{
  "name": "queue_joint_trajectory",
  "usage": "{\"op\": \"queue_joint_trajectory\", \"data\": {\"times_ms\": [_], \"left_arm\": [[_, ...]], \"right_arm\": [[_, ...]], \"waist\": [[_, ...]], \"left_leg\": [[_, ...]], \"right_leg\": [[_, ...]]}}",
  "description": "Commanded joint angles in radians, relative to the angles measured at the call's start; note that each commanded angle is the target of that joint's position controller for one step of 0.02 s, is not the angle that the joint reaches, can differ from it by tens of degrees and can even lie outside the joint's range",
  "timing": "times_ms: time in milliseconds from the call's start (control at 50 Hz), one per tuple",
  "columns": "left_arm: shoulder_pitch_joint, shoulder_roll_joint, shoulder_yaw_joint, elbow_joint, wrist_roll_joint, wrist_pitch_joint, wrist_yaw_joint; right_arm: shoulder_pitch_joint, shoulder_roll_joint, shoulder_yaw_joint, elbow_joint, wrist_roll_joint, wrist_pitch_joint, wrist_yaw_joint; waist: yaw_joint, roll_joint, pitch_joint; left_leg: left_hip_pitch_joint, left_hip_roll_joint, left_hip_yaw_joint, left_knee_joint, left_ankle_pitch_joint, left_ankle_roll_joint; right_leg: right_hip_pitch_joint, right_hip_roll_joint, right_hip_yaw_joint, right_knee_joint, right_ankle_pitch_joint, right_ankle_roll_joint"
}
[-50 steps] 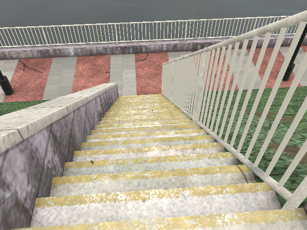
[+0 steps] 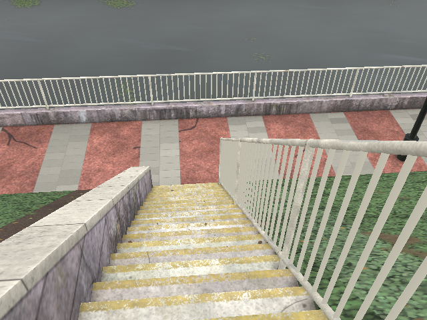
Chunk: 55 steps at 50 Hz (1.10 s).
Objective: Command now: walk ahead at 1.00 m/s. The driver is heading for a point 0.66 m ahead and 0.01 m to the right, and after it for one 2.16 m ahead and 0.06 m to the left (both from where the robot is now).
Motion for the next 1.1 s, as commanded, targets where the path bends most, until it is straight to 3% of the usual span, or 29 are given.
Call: {"op": "queue_joint_trajectory", "data": {"times_ms": [20,40,60,100,140,160,220,300,340,360,380,420,500,540,580,620,660,680,700,720,780,840,880,900,960,980,1040,1060,1100], "left_arm": [[0.778,0.233,0.091,0.201,0.011,0.048,0.018],[0.73,0.225,0.078,0.191,-0.031,0.04,-0.014],[0.472,0.149,0.017,0.134,-0.015,0.011,-0.037],[0.461,0.085,0.01,0.163,-0.013,-0.03,-0.044],[0.227,0.058,-0.017,0.103,-0.014,-0.056,-0.013],[0.242,0.081,-0.006,0.128,0.003,-0.066,-0.001],[0.159,0.095,-0.004,0.096,-0.058,-0.098,0.047],[0.141,0.161,0.026,0.098,-0.038,-0.046,0.033],[0.041,0.115,0.032,0.086,-0.013,-0.013,0.035],[0.068,0.014,0.02,0.031,-0.016,0.001,0.056],[0.183,-0.044,-0.003,-0.027,-0.015,-0.004,0.07],[0.254,-0.012,0.009,0.068,0.004,0.005,0.066],[0.126,0.003,0.014,0.038,0.045,0.035,0.036],[0.011,0.047,0.015,0.0,0.0,-0.002,-0.005],[-0.091,0.016,0.003,-0.024,-0.025,-0.013,-0.021],[0.104,0.07,0.023,0.029,-0.01,0.01,-0.007],[0.539,0.162,0.067,0.168,0.013,0.024,0.017],[0.475,0.154,0.072,0.108,-0.01,0.019,-0.002],[0.441,0.151,0.058,0.134,-0.022,0.01,-0.031],[0.477,0.163,0.038,0.156,-0.023,-0.006,-0.04],[0.463,0.077,0.005,0.177,-0.012,-0.026,-0.021],[0.252,0.071,-0.008,0.149,-0.013,-0.043,0.008],[0.25,0.04,-0.012,0.145,-0.053,-0.066,0.038],[0.203,0.043,-0.012,0.126,-0.079,-0.074,0.051],[0.28,0.075,0.006,0.141,-0.033,-0.028,0.071],[0.245,0.074,0.002,0.153,-0.037,-0.018,0.058],[0.359,0.07,0.016,0.166,-0.001,0.036,0.073],[0.532,-0.039,0.012,0.167,-0.059,0.048,0.064],[0.396,0.03,0.01,0.112,-0.052,0.074,0.094]], "right_arm": [[-0.413,-0.199,-0.039,-0.13,-0.014,0.008,-0.007],[-0.558,-0.106,-0.031,-0.172,-0.018,0.027,-0.025],[-0.25,0.008,0.011,-0.305,0.007,0.017,-0.047],[-0.108,-0.075,-0.021,-0.108,-0.06,0.055,-0.052],[-0.193,-0.032,-0.002,-0.185,-0.097,0.066,-0.034],[-0.174,-0.036,-0.012,-0.14,-0.093,0.074,-0.029],[-0.347,-0.06,-0.002,-0.181,-0.043,0.047,0.027],[-0.143,-0.165,-0.041,-0.117,-0.059,0.092,0.019],[0.241,-0.231,-0.085,-0.035,-0.044,0.097,0.023],[0.052,-0.153,-0.047,-0.054,-0.004,0.081,0.066],[0.018,-0.148,-0.024,-0.05,-0.024,0.056,0.076],[0.048,-0.121,-0.012,-0.033,-0.034,0.029,0.071],[-0.162,-0.152,-0.003,-0.085,-0.052,0.009,0.014],[-0.231,-0.098,0.0,-0.109,0.005,-0.026,-0.021],[-0.218,-0.137,-0.013,-0.121,0.01,-0.014,-0.02],[-0.259,-0.182,-0.034,-0.104,-0.01,0.004,-0.013],[-0.243,-0.139,-0.03,-0.063,-0.036,0.031,-0.009],[-0.247,-0.158,-0.062,-0.08,-0.028,0.06,-0.029],[-0.158,-0.088,-0.054,-0.105,-0.036,0.06,-0.036],[-0.044,-0.032,-0.039,-0.143,-0.018,0.051,-0.045],[-0.197,-0.06,-0.039,-0.083,-0.064,0.07,-0.034],[-0.074,-0.004,-0.027,-0.031,-0.077,0.112,-0.032],[-0.21,-0.118,-0.058,-0.057,-0.062,0.089,-0.016],[-0.306,-0.071,-0.028,-0.094,-0.048,0.067,0.004],[-0.405,-0.018,0.003,-0.155,-0.009,0.058,0.023],[-0.242,-0.062,-0.018,-0.093,-0.046,0.064,0.02],[-0.006,-0.189,-0.061,-0.007,-0.024,0.066,0.035],[0.054,-0.227,-0.052,-0.007,-0.039,0.063,0.05],[0.034,-0.128,-0.004,-0.035,0.01,0.075,0.056]], "waist": [[0.494,0.055,0.02],[0.5,-0.129,0.194],[0.084,-0.24,0.137],[0.02,0.149,0.174],[-0.119,0.047,0.184],[-0.116,-0.003,0.2],[-0.099,0.105,0.141],[-0.093,-0.172,0.101],[-0.352,0.13,0.097],[-0.167,0.31,0.203],[0.003,0.332,0.127],[0.048,0.057,0.086],[0.147,0.174,0.121],[0.157,0.01,0.133],[0.063,0.063,0.155],[0.126,0.265,0.111],[0.269,0.188,0.012],[0.328,-0.065,0.13],[0.17,-0.135,0.142],[0.065,-0.178,0.024],[0.08,0.108,0.057],[-0.091,-0.127,0.038],[-0.045,0.049,0.07],[-0.055,0.125,0.087],[0.058,-0.028,0.163],[-0.001,-0.092,0.082],[-0.029,0.103,0.1],[0.04,0.295,-0.053],[0.009,0.176,-0.12]], "left_leg": [[-0.755,0.081,-0.106,0.747,1.039,-0.022],[-0.916,-0.175,-0.1,1.106,0.124,0.005],[-1.085,-0.102,-0.275,0.8,0.175,0.046],[-1.011,0.03,-0.358,0.45,0.398,0.06],[-0.696,0.068,-0.275,-0.05,0.722,-0.045],[-0.458,0.067,-0.226,-0.038,0.929,-0.083],[-0.178,0.084,-0.159,-0.442,1.538,-0.082],[0.024,0.114,-0.055,-0.442,1.23,-0.007],[0.283,0.172,-0.091,-0.917,1.032,0.144],[0.212,0.263,-0.212,-0.823,1.293,0.069],[0.331,0.355,-0.392,-0.553,1.76,0.066],[0.167,0.373,-0.428,-0.602,1.063,0.093],[-0.593,0.36,-0.507,-0.69,0.918,0.152],[-0.627,0.208,-0.35,-0.54,0.35,0.071],[-0.613,0.183,-0.279,-0.529,0.406,0.066],[-0.512,0.225,-0.295,-0.32,0.657,0.081],[-0.49,0.178,-0.176,0.241,1.207,0.034],[-0.417,-0.022,-0.106,0.686,0.801,0.006],[-0.77,-0.1,-0.149,0.822,0.051,0.012],[-0.98,-0.032,-0.227,0.71,0.034,0.014],[-1.016,0.037,-0.262,0.416,0.392,0.004],[-0.272,0.078,-0.143,-0.105,0.945,-0.089],[-0.395,0.064,-0.172,-0.325,1.264,-0.075],[-0.201,0.073,-0.1,-0.616,1.541,-0.088],[-0.093,0.116,-0.103,-0.924,1.478,-0.083],[0.061,0.103,-0.068,-0.706,1.522,-0.058],[0.185,0.219,-0.12,-1.258,1.511,-0.02],[0.568,0.436,-0.274,-0.758,2.355,0.075],[0.479,0.483,-0.362,-0.737,2.146,0.103]], "right_leg": [[0.926,-0.077,0.004,-0.14,-0.168,-0.19],[0.733,-0.163,0.089,-0.245,-0.005,-0.164],[0.774,-0.328,0.373,-0.019,0.578,-0.125],[0.481,-0.305,0.383,-0.086,-0.213,-0.111],[-0.038,-0.287,0.354,-0.179,-0.246,-0.115],[-0.25,-0.264,0.387,-0.126,-0.317,-0.141],[-0.367,-0.103,0.21,0.043,-0.942,-0.076],[-0.14,-0.169,0.218,0.364,-0.46,-0.102],[-0.226,0.068,-0.024,1.32,-0.447,-0.041],[-0.473,0.214,0.014,1.481,-1.181,-0.071],[-0.657,0.15,0.111,1.335,-1.209,-0.081],[-0.697,0.055,0.194,1.055,-1.045,-0.085],[-0.089,0.013,0.05,0.601,-0.447,0.085],[0.023,-0.036,0.049,0.118,0.163,0.068],[0.231,-0.016,-0.055,-0.074,0.153,0.063],[0.35,-0.019,-0.057,0.016,0.033,0.023],[0.677,-0.02,-0.097,-0.126,-0.108,-0.021],[0.545,-0.145,0.065,-0.721,-0.156,-0.102],[0.743,-0.23,0.103,-0.324,0.376,-0.049],[0.954,-0.387,0.288,-0.081,0.763,-0.099],[0.588,-0.27,0.243,-0.142,0.032,-0.091],[-0.1,-0.258,0.172,-0.171,0.127,-0.13],[-0.015,-0.169,0.173,0.016,-0.441,-0.076],[-0.149,-0.089,0.061,0.038,-0.751,-0.032],[-0.035,-0.116,0.067,0.125,-0.688,-0.047],[-0.087,-0.163,0.106,0.249,-0.536,-0.046],[0.105,-0.008,0.06,0.757,-0.59,-0.053],[-0.253,0.164,-0.018,1.221,-1.525,0.023],[-0.437,0.115,0.059,1.265,-1.452,0.024]]}}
